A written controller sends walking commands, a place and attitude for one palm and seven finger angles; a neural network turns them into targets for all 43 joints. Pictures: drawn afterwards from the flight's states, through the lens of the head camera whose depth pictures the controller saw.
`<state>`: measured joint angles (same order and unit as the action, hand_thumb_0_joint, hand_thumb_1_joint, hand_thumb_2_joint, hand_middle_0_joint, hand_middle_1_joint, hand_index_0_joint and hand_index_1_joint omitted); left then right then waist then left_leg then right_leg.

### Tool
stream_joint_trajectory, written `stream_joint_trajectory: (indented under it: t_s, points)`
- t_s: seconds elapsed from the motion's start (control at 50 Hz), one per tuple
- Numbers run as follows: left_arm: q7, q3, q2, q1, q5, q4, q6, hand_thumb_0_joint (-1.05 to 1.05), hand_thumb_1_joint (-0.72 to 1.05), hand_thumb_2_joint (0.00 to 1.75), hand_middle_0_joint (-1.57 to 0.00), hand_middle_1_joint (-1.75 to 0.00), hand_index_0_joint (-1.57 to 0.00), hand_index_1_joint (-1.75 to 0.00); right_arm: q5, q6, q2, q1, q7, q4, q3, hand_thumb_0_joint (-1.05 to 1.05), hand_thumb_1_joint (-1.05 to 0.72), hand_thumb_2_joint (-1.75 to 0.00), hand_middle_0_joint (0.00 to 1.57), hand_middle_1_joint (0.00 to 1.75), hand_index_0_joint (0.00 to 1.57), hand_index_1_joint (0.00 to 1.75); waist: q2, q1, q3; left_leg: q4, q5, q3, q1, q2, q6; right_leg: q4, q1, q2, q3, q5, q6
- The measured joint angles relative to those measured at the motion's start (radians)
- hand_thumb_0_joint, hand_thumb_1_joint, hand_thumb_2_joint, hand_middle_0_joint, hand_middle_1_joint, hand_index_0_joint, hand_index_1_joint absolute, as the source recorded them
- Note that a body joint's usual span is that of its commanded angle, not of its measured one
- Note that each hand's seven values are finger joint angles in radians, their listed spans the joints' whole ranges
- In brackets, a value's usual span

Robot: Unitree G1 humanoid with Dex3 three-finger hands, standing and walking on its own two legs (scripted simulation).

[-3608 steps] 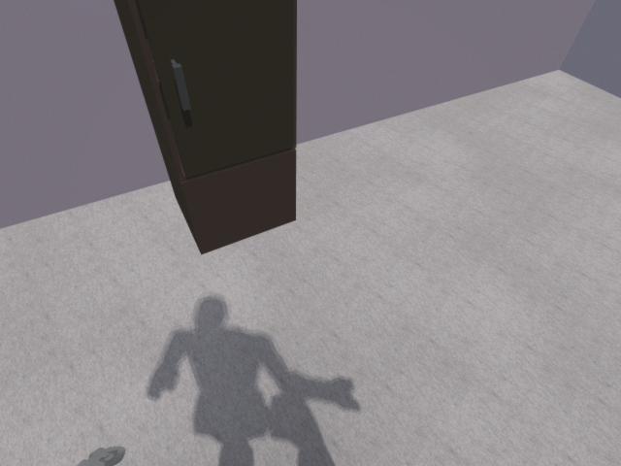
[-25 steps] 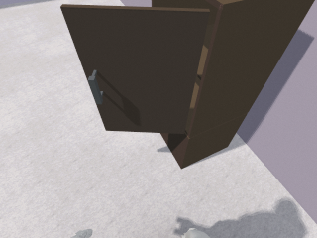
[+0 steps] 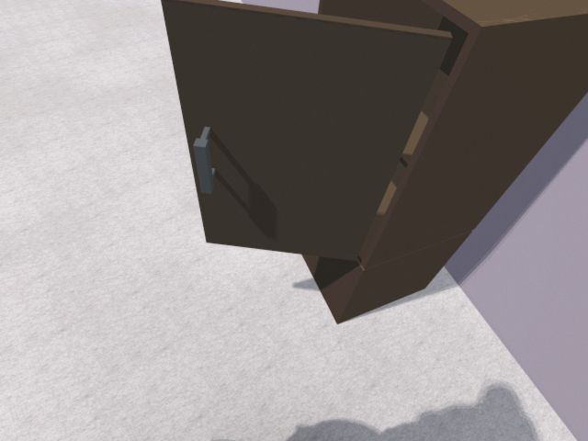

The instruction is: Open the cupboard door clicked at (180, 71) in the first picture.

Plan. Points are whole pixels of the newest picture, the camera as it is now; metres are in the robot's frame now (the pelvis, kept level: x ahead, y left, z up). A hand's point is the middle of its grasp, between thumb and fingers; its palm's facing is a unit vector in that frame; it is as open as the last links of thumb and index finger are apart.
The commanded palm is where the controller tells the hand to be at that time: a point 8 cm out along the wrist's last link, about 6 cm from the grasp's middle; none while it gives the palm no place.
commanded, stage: come to a stop and stand still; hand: left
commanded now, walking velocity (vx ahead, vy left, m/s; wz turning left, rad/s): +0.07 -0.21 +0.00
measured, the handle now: (206, 160) +0.58 +0.21 -0.01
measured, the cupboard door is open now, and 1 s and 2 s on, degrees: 61 61 61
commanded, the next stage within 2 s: look again from close up in 1.24 s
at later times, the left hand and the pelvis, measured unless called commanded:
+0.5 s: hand out of the picture +0.05 +0.14 -0.16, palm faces -0.05 -0.98 -0.21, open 7.4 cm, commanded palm none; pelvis -0.03 -0.04 +0.01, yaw -2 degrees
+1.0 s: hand out of the picture -0.02 +0.09 -0.16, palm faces +0.03 -0.98 -0.19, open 7.3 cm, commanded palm none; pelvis -0.02 -0.08 +0.02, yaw +0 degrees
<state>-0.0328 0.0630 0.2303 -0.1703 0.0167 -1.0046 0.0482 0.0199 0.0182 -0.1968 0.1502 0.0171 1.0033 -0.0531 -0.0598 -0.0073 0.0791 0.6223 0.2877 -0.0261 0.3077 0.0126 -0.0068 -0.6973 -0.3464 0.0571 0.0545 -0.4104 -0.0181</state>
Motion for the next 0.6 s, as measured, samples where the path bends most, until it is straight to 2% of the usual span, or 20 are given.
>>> stream_joint_trajectory:
  t_s: [0.04, 0.12, 0.22, 0.3, 0.38, 0.44, 0.46, 0.54, 0.6]
  points:
    - [0.004, 0.005, 0.014, -0.02, 0.0, -0.01, 0.014, 0.0, 0.92, 0.9, -0.2, -0.3, -0.19, -0.3, 0.009, 0.001, 0.017, 0.011, 0.006, -0.003, 0.017, 0.01, -0.92, -0.9, 0.2, 0.3, 0.2, 0.3, -0.018, -0.007, -0.016, -0.026, 0.01, -0.01, -0.015, -0.003, -0.021, -0.114, -0.029, -0.024, -0.048, -0.053, 0.006]
    - [0.026, 0.01, 0.021, -0.049, 0.004, -0.029, 0.018, 0.01, 0.92, 0.9, -0.19, -0.3, -0.19, -0.29, 0.013, -0.003, 0.043, 0.029, 0.018, -0.007, 0.04, 0.01, -0.91, -0.9, 0.2, 0.3, 0.2, 0.3, -0.016, -0.013, -0.033, -0.128, -0.045, -0.014, -0.039, 0.002, -0.026, -0.282, -0.063, -0.052, -0.091, 0.002, -0.001]
    - [0.036, 0.008, 0.018, -0.082, 0.005, -0.042, 0.017, 0.01, 0.91, 0.9, -0.19, -0.3, -0.19, -0.29, 0.008, -0.021, 0.061, 0.038, 0.029, -0.009, 0.04, 0.0, -0.92, -0.9, 0.2, 0.3, 0.2, 0.3, 0.0, -0.007, -0.03, -0.208, -0.097, -0.027, -0.044, 0.019, -0.027, -0.321, -0.056, -0.043, -0.095, 0.024, -0.021]
    - [0.039, 0.002, 0.008, -0.076, 0.003, -0.049, 0.02, 0.01, 0.91, 0.9, -0.19, -0.3, -0.19, -0.29, 0.008, -0.028, 0.051, 0.053, 0.029, 0.001, 0.032, 0.0, -0.92, -0.9, 0.2, 0.3, 0.2, 0.3, 0.019, 0.013, -0.017, -0.224, -0.114, -0.029, -0.038, 0.037, -0.018, -0.233, -0.016, -0.028, -0.074, -0.013, -0.026]
    - [0.04, -0.008, -0.009, -0.04, -0.001, -0.046, 0.014, 0.01, 0.91, 0.9, -0.19, -0.3, -0.19, -0.29, 0.01, -0.019, 0.034, 0.083, 0.023, 0.026, 0.021, 0.0, -0.92, -0.9, 0.2, 0.3, 0.2, 0.3, 0.039, 0.037, -0.01, -0.207, -0.117, -0.022, -0.026, 0.05, 0.001, -0.07, 0.047, -0.022, -0.047, -0.044, -0.016]
    - [0.039, -0.015, -0.023, -0.013, -0.005, -0.034, -0.004, 0.01, 0.91, 0.9, -0.19, -0.3, -0.19, -0.29, 0.005, -0.007, 0.021, 0.113, 0.018, 0.054, 0.013, 0.0, -0.91, -0.9, 0.2, 0.3, 0.2, 0.3, 0.048, 0.046, -0.017, -0.165, -0.105, -0.016, -0.006, 0.049, 0.023, 0.132, 0.125, -0.025, -0.027, 0.06, -0.004]
    - [0.037, -0.017, -0.021, -0.012, -0.004, -0.026, -0.014, 0.01, 0.91, 0.9, -0.19, -0.3, -0.19, -0.29, 0.001, -0.003, 0.021, 0.126, 0.016, 0.062, 0.01, 0.0, -0.91, -0.9, 0.2, 0.3, 0.2, 0.3, 0.034, 0.044, -0.026, -0.139, -0.093, -0.022, 0.005, 0.038, 0.031, 0.212, 0.159, -0.016, -0.034, 0.095, 0.004]
    - [0.024, -0.036, -0.065, -0.002, 0.002, -0.038, -0.029, 0.01, 0.92, 0.9, -0.19, -0.3, -0.19, -0.29, 0.001, 0.028, -0.004, 0.147, 0.004, 0.101, 0.003, 0.01, -0.91, -0.9, 0.2, 0.3, 0.2, 0.3, 0.084, 0.055, -0.039, -0.019, 0.075, 0.01, 0.023, 0.04, 0.033, 0.213, 0.188, -0.04, -0.011, 0.079, 0.023]
    - [0.013, -0.038, -0.068, -0.003, -0.002, -0.042, -0.043, 0.0, 0.93, 0.9, -0.2, -0.3, -0.2, -0.3, 0.002, 0.03, 0.004, 0.152, 0.002, 0.117, 0.007, 0.01, -0.91, -0.9, 0.2, 0.3, 0.2, 0.3, 0.082, 0.053, -0.046, 0.035, 0.093, 0.002, 0.014, 0.035, 0.032, 0.227, 0.21, -0.05, 0.0, 0.085, 0.037]
